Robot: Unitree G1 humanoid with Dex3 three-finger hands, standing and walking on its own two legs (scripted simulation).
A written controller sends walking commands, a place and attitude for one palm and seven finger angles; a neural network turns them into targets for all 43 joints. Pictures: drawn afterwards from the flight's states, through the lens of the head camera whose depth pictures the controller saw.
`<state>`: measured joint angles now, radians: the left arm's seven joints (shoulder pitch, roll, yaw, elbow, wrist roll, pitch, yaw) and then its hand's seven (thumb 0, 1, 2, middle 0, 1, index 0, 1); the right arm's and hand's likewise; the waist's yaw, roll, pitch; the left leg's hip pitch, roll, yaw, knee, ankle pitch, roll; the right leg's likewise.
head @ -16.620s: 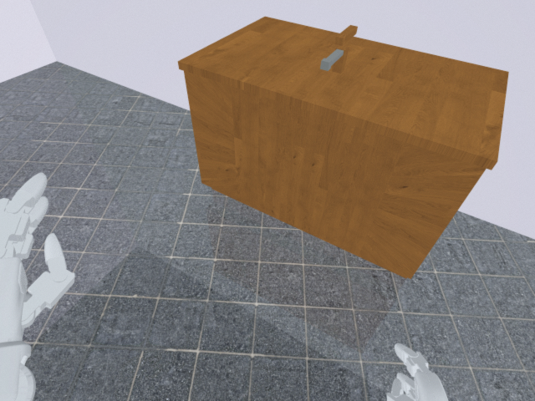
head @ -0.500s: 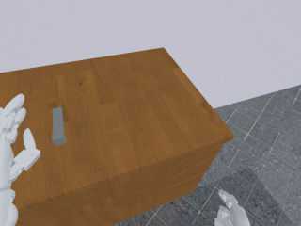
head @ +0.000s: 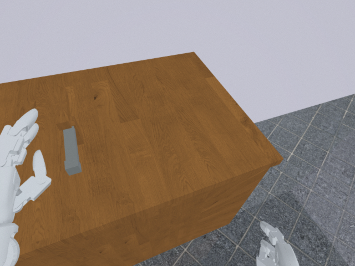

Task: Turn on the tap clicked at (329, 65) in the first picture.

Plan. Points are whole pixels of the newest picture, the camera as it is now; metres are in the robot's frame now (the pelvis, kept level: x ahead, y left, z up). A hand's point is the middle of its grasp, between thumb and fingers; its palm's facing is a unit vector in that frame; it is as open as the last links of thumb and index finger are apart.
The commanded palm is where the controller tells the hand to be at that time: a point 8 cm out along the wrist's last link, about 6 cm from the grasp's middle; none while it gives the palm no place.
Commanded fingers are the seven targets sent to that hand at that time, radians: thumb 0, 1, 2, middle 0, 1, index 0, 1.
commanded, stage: shuffle to correct the standing spot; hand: left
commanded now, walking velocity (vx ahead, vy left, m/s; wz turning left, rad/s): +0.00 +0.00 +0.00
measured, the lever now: (73, 166) +0.31 +0.28 +0.03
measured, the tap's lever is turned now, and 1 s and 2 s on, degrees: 0 0 0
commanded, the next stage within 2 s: come to a stop and stand still in 0.74 s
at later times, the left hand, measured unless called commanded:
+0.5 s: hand (50, 172) +0.22 +0.23 +0.16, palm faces +0.37 -0.85 -0.37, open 7.4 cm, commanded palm +0.16 +0.26 +0.18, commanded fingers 0.00 0.90 0.90 -0.20 -0.30 -0.20 -0.30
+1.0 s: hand (78, 181) +0.21 +0.18 +0.16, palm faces +0.34 -0.84 -0.43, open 7.4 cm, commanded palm +0.15 +0.22 +0.18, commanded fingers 0.00 0.90 0.90 -0.20 -0.30 -0.20 -0.30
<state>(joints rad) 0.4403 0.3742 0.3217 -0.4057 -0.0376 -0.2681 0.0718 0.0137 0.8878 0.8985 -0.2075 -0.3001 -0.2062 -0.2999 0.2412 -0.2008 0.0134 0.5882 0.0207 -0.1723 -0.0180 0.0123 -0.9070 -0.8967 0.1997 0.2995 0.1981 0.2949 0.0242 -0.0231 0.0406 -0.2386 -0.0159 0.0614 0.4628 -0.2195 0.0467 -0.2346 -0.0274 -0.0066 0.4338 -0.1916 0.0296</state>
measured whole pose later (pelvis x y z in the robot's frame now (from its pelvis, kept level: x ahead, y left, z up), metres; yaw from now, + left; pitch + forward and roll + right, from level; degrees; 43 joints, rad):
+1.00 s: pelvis +0.00 -0.06 +0.00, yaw +1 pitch +1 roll -1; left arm 0.50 0.40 0.37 -0.51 -0.08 -0.18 0.09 0.01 0.89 0.90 -0.21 -0.30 -0.21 -0.30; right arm 0.22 -0.23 -0.02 0.57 0.02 -0.11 -0.04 0.01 -0.91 -0.90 0.20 0.30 0.20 0.29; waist 0.00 0.01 0.05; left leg -0.28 0.08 0.00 0.48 -0.22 -0.03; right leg -0.24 0.07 -0.07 0.40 -0.17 -0.06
